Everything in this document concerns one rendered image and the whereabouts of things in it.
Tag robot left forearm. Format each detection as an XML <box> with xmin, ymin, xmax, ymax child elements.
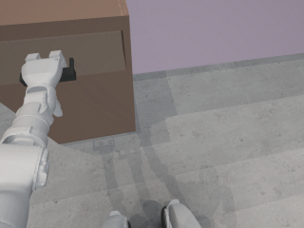
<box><xmin>0</xmin><ymin>83</ymin><xmax>56</xmax><ymax>149</ymax></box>

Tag cabinet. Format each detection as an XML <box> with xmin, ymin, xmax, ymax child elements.
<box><xmin>0</xmin><ymin>0</ymin><xmax>136</xmax><ymax>144</ymax></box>

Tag robot left upper arm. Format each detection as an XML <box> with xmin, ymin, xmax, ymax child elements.
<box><xmin>0</xmin><ymin>143</ymin><xmax>50</xmax><ymax>228</ymax></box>

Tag drawer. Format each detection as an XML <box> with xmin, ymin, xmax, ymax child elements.
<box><xmin>0</xmin><ymin>30</ymin><xmax>125</xmax><ymax>86</ymax></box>

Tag left robot shin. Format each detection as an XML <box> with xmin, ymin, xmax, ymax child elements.
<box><xmin>109</xmin><ymin>211</ymin><xmax>121</xmax><ymax>216</ymax></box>

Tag robot left hand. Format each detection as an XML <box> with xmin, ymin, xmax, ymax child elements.
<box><xmin>21</xmin><ymin>50</ymin><xmax>67</xmax><ymax>117</ymax></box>

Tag right robot thigh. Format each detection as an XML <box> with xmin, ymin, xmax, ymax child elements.
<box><xmin>164</xmin><ymin>203</ymin><xmax>201</xmax><ymax>228</ymax></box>

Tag handle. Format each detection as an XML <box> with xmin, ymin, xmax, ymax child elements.
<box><xmin>19</xmin><ymin>57</ymin><xmax>77</xmax><ymax>86</ymax></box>

